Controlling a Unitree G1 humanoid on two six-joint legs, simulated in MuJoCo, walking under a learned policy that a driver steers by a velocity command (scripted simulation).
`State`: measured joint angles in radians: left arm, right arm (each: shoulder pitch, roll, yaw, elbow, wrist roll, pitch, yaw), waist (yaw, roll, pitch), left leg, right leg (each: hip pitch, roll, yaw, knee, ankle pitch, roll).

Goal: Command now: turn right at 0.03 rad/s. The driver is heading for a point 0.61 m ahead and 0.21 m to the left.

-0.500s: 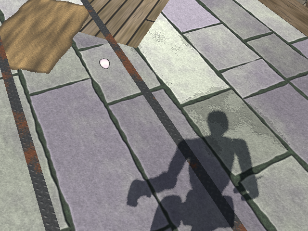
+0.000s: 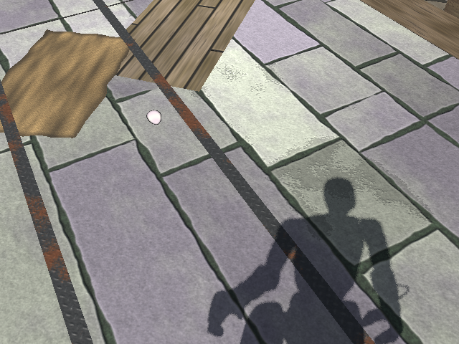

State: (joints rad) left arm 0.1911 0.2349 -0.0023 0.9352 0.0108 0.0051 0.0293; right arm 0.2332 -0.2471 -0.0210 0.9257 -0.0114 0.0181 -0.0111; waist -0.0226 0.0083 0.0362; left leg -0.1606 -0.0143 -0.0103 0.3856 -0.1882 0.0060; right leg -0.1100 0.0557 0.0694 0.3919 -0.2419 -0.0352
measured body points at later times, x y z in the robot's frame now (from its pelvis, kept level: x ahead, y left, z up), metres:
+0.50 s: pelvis +0.03 +0.01 +0.00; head +0.02 +0.02 +0.45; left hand +0.00 +0.26 -0.16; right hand +0.04 -0.24 -0.15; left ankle +0.01 +0.11 -0.72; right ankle -0.02 -0.10 -0.74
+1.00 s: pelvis +0.24 +0.04 -0.02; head +0.28 +0.05 +0.43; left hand +0.44 +0.25 -0.14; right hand +0.11 -0.17 -0.15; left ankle +0.05 +0.11 -0.74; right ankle +0.39 -0.03 -0.72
